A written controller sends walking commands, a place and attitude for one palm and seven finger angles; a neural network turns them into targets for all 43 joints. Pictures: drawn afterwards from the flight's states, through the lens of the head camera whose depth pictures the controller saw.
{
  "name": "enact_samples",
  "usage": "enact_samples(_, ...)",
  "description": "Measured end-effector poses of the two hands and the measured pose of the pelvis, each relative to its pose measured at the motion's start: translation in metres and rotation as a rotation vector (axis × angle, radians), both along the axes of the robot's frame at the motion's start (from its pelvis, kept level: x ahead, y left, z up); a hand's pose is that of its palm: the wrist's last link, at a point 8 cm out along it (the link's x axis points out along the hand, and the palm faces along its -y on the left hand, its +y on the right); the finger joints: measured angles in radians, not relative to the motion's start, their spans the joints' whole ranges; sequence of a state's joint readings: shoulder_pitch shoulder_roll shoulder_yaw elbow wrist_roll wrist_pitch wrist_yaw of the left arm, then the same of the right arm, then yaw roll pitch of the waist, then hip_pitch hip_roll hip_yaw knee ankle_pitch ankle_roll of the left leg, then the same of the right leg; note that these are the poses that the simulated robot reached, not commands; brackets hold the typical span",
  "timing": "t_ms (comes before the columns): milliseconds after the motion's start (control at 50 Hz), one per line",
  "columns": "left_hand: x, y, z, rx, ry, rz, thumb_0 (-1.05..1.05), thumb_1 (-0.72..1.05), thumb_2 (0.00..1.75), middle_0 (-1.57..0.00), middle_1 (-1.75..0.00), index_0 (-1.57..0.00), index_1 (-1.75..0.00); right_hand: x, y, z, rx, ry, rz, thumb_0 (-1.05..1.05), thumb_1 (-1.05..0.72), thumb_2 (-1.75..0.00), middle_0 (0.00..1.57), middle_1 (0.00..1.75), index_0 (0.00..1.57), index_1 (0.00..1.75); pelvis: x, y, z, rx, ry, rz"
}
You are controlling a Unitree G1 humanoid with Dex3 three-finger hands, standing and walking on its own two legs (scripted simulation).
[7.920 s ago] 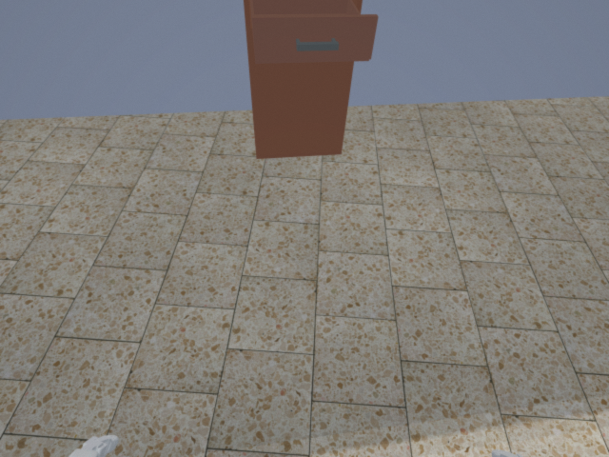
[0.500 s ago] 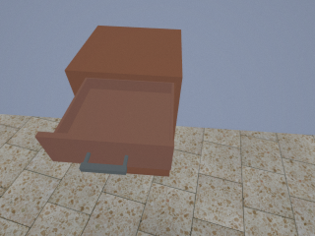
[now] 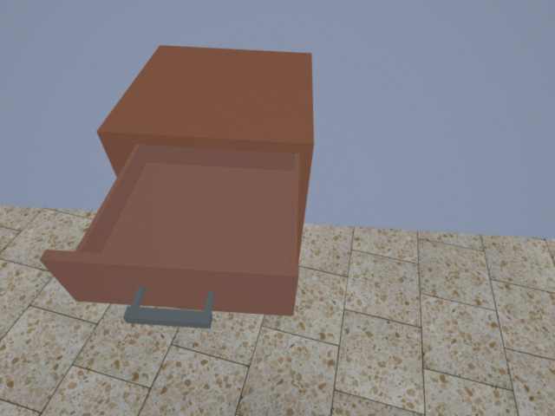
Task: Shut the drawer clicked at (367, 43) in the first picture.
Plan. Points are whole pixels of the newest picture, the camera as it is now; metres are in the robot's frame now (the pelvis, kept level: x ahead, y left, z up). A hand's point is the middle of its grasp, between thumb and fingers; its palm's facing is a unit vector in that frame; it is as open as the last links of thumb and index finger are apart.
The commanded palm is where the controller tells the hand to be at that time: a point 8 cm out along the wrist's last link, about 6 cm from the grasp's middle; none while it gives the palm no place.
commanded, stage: look again from close up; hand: left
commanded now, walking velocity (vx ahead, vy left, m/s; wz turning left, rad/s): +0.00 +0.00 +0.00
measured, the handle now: (172, 306) +0.29 +0.20 -0.05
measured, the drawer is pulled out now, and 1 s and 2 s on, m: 0.30 0.29 0.29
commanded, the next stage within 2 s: raise the hand and make a fist in 0.32 s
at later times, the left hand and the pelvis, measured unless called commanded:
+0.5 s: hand out of the picture +0.05 +0.18 -0.14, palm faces +0.17 -0.96 -0.23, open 7.2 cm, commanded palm +0.09 +0.20 -0.07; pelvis +0.00 -0.02 +0.00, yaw +1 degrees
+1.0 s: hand out of the picture +0.12 +0.16 -0.02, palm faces +0.11 -0.99 -0.10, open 5.1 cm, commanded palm +0.10 +0.21 -0.02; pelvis -0.04 -0.05 -0.09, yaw +6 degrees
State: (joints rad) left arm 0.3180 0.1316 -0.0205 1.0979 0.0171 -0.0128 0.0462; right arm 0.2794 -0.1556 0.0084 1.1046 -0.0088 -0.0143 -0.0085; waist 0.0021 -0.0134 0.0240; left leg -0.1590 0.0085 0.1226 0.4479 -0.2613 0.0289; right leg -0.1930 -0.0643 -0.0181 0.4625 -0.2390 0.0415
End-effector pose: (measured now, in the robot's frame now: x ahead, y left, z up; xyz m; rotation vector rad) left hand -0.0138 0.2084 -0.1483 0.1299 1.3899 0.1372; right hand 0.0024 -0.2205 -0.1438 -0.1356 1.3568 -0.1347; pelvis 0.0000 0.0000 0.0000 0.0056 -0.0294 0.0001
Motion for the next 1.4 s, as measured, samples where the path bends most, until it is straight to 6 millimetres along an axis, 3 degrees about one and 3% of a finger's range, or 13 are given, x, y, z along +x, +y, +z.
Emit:
enact_samples(200, 0.018, 0.005, 0.005, 0.032, -0.037, -0.006, 0.01, 0.91, 0.9, -0.2, -0.3, -0.2, -0.3, -0.004, 0.0, -0.003, 0.019, 0.021, -0.009, 0.01, -0.92, -0.89, 0.2, 0.3, 0.2, 0.3, 0.004, -0.006, 0.001, 0.0, -0.008, -0.001)
enact_samples(460, 0.013, -0.002, 0.009, 0.033, -0.034, 0.043, 0.02, 0.92, 0.9, -0.2, -0.3, -0.21, -0.3, -0.011, -0.004, -0.002, 0.025, 0.026, -0.012, 0.01, -0.91, -0.89, 0.2, 0.3, 0.2, 0.3, 0.001, -0.013, 0.001, -0.004, 0.001, 0.004)
enact_samples(560, 0.098, 0.021, 0.087, 0.143, -0.623, 0.118, 0.05, 0.95, 0.9, -0.22, -0.33, -0.23, -0.33, 0.032, -0.032, 0.012, -0.061, -0.286, 0.026, 0.02, -0.93, -0.89, 0.2, 0.3, 0.21, 0.3, -0.003, -0.016, -0.005, 0.006, 0.01, 0.041)
enact_samples(620, 0.15, 0.01, 0.138, 0.113, -0.967, 0.067, 0.04, 0.95, 0.9, -0.25, -0.37, -0.26, -0.37, 0.076, -0.048, 0.023, -0.091, -0.498, 0.06, 0.02, -0.92, -0.89, 0.2, 0.3, 0.21, 0.3, -0.009, -0.017, -0.011, 0.001, 0.034, 0.061)
enact_samples(660, 0.162, -0.001, 0.151, 0.06, -1.114, 0.046, 0.03, 0.94, 0.9, -0.28, -0.4, -0.29, -0.4, 0.105, -0.055, 0.035, -0.103, -0.632, 0.076, 0.02, -0.92, -0.89, 0.2, 0.3, 0.2, 0.3, -0.014, -0.02, -0.017, 0.004, 0.069, 0.054)
enact_samples(720, 0.153, -0.014, 0.141, -0.034, -1.239, 0.011, 0.02, 0.92, 0.9, -0.31, -0.45, -0.34, -0.46, 0.145, -0.062, 0.054, -0.111, -0.787, 0.119, 0.02, -0.92, -0.89, 0.2, 0.3, 0.2, 0.3, -0.019, -0.028, -0.031, 0.01, 0.119, 0.042)
enact_samples(800, 0.117, -0.024, 0.11, -0.088, -1.274, -0.095, 0.01, 0.91, 0.9, -0.38, -0.52, -0.41, -0.53, 0.188, -0.063, 0.066, -0.123, -0.918, 0.239, 0.01, -0.91, -0.89, 0.2, 0.3, 0.2, 0.3, -0.026, -0.04, -0.055, 0.004, 0.18, 0.054)
enact_samples(860, 0.096, -0.019, 0.101, -0.052, -1.289, -0.123, 0.01, 0.9, 0.9, -0.45, -0.59, -0.48, -0.6, 0.211, -0.056, 0.059, -0.115, -0.966, 0.306, 0.01, -0.91, -0.9, 0.2, 0.3, 0.2, 0.3, -0.03, -0.047, -0.074, -0.009, 0.203, 0.07)
enact_samples(920, 0.091, -0.008, 0.112, 0.011, -1.355, -0.099, 0.02, 0.9, 0.9, -0.52, -0.66, -0.54, -0.66, 0.222, -0.043, 0.044, -0.076, -0.976, 0.326, 0.01, -0.91, -0.9, 0.2, 0.3, 0.2, 0.3, -0.033, -0.051, -0.085, -0.028, 0.209, 0.087)
enact_samples(1020, 0.116, -0.002, 0.136, 0.015, -1.441, -0.139, 0.02, 0.89, 0.9, -0.62, -0.77, -0.64, -0.77, 0.209, -0.02, 0.012, 0.016, -0.91, 0.291, 0.01, -0.91, -0.89, 0.2, 0.3, 0.2, 0.3, -0.036, -0.054, -0.09, -0.048, 0.213, 0.1)
enact_samples(1140, 0.15, -0.011, 0.131, -0.131, -1.251, -0.217, 0.02, 0.9, 0.9, -0.74, -0.9, -0.75, -0.9, 0.165, -0.02, -0.006, 0.047, -0.763, 0.163, 0.01, -0.9, -0.89, 0.2, 0.3, 0.21, 0.3, -0.029, -0.051, -0.077, -0.034, 0.22, 0.082)
enact_samples(1280, 0.139, 0.008, 0.146, -0.04, -1.237, -0.105, 0.02, 0.9, 0.9, -0.88, -1.05, -0.89, -1.05, 0.134, -0.048, 0.0, -0.052, -0.664, 0.076, 0.02, -0.9, -0.89, 0.2, 0.3, 0.21, 0.3, -0.017, -0.042, -0.064, -0.022, 0.215, 0.064)
enact_samples(1400, 0.123, 0.01, 0.15, -0.033, -1.271, -0.129, 0.02, 0.9, 0.9, -1.0, -1.18, -1.01, -1.18, 0.148, -0.056, 0.012, -0.105, -0.705, 0.124, 0.02, -0.91, -0.9, 0.2, 0.3, 0.2, 0.3, -0.016, -0.034, -0.065, -0.035, 0.21, 0.075)
